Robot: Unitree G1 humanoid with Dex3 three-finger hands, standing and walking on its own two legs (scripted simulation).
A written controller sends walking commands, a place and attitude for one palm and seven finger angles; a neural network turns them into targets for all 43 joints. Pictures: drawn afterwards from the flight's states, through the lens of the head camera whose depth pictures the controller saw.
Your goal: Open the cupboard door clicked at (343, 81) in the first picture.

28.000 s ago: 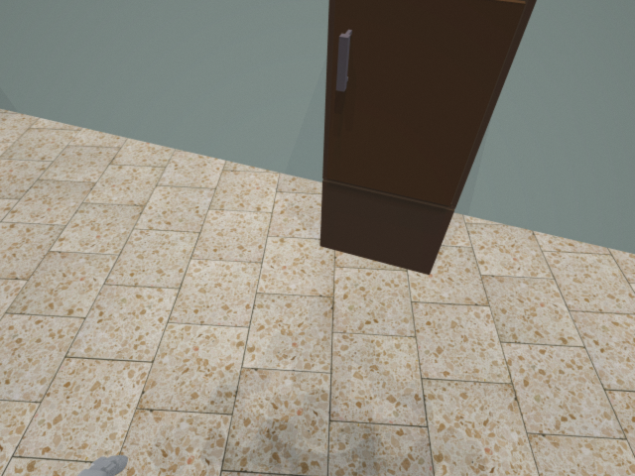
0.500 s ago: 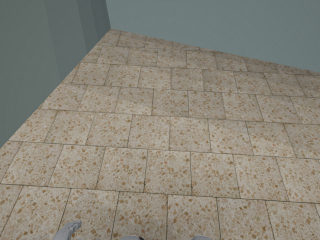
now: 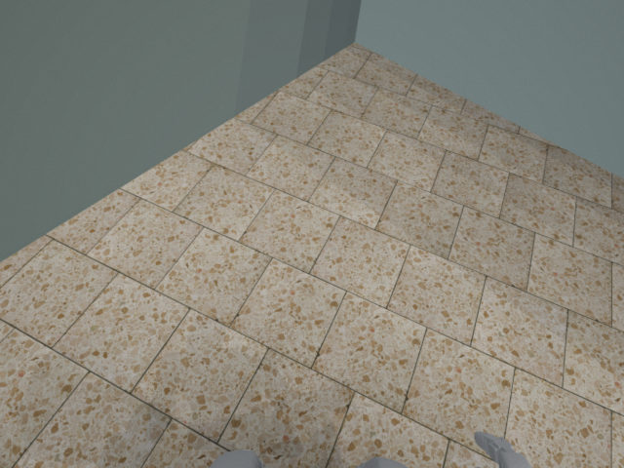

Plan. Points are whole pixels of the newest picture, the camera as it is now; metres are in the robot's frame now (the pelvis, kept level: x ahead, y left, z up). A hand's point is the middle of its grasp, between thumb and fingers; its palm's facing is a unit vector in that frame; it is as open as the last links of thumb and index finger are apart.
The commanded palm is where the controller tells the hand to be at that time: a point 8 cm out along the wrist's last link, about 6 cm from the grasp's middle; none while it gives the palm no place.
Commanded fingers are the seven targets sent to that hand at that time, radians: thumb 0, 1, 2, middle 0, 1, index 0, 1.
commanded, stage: turn to face it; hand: left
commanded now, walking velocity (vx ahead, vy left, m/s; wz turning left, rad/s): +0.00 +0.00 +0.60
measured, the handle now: out of the picture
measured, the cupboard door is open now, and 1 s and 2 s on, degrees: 43 43 43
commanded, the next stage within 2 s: none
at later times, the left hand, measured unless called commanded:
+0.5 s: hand out of the picture +0.05 +0.15 -0.14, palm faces +0.30 -0.92 -0.25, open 7.4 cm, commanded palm none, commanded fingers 0.00 0.90 0.90 -0.20 -0.30 -0.20 -0.30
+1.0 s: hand out of the picture +0.02 +0.20 -0.14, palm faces +0.57 -0.78 -0.26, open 7.4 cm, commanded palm none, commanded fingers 0.00 0.90 0.90 -0.20 -0.30 -0.20 -0.30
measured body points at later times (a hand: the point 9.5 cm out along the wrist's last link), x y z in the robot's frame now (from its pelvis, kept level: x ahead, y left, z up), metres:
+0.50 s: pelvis +0.02 -0.06 +0.02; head +0.07 -0.05 +0.47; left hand +0.03 +0.20 -0.12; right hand +0.17 -0.29 -0.13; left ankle -0.04 +0.07 -0.65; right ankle +0.04 -0.17 -0.72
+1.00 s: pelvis +0.04 -0.04 +0.02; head +0.08 +0.00 +0.46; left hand -0.01 +0.24 -0.12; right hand +0.25 -0.21 -0.12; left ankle -0.02 +0.06 -0.72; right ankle +0.12 -0.17 -0.69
